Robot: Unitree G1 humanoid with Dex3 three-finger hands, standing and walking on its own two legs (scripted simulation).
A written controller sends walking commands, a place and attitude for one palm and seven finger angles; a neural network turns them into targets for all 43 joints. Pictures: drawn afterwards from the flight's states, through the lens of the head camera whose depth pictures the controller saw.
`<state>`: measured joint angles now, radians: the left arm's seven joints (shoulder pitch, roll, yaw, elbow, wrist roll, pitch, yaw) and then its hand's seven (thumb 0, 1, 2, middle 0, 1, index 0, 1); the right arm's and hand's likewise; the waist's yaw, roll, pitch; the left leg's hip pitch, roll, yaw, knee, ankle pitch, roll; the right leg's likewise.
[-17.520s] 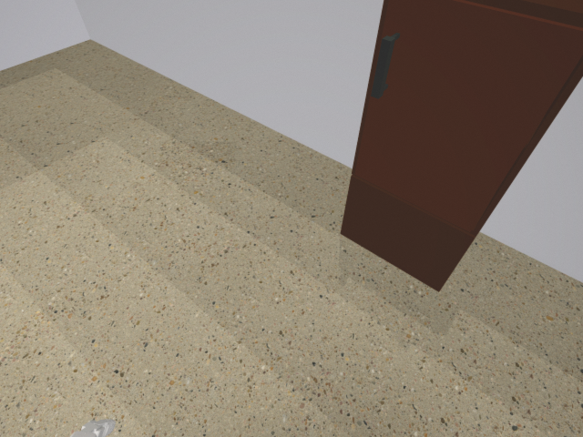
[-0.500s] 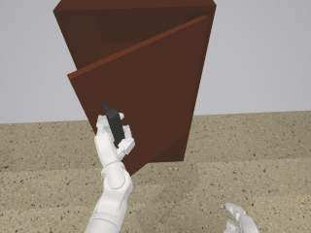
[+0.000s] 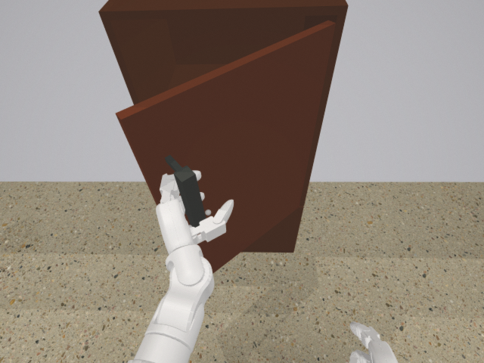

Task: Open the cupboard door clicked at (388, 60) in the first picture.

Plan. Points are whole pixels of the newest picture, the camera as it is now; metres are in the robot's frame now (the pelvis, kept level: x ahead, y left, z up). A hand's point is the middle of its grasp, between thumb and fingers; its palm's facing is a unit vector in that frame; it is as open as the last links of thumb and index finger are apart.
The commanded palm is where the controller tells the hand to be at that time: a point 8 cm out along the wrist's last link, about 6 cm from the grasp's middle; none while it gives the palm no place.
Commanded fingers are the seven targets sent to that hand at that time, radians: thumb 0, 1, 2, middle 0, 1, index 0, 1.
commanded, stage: open thumb and fingers to let go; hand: left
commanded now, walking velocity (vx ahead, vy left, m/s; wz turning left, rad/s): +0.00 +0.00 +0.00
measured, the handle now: (186, 195) +0.37 +0.12 +0.07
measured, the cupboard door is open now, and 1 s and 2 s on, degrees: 41 43 43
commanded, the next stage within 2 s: slide the hand sideways off the handle in 0.46 s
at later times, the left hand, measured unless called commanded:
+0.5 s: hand (209, 214) +0.34 +0.08 +0.07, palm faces +0.41 -0.91 -0.03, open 14.5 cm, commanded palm +0.30 +0.12 +0.07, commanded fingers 0.00 -0.50 0.30 -0.15 -0.30 -0.15 -0.30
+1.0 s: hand (205, 234) +0.30 +0.08 +0.07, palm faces -0.07 -1.00 -0.01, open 16.1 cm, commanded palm +0.27 +0.13 +0.07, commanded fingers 0.00 -0.50 0.30 -0.15 -0.30 -0.15 -0.30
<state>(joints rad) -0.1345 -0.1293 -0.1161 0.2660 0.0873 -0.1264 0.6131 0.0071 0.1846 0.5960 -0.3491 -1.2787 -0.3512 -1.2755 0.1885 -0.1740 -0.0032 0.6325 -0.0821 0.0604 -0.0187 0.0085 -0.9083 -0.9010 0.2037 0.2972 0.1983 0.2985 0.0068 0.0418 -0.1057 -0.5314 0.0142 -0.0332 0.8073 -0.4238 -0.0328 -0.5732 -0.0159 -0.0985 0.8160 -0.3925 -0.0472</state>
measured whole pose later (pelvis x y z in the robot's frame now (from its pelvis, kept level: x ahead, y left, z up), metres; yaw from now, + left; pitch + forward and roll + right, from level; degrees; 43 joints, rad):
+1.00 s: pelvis -0.03 +0.03 +0.00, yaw -2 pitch +6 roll +0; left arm -0.16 0.01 -0.13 0.34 -0.05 -0.27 0.14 -0.01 -0.50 0.30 -0.20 -0.35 -0.17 -0.36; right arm 0.26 -0.21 0.02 0.58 -0.01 -0.07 0.01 0.01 -0.91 -0.90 0.20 0.30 0.20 0.30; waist 0.00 0.03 -0.06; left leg -0.53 -0.01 0.03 0.82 -0.39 0.01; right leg -0.59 -0.04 -0.04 0.82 -0.34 -0.01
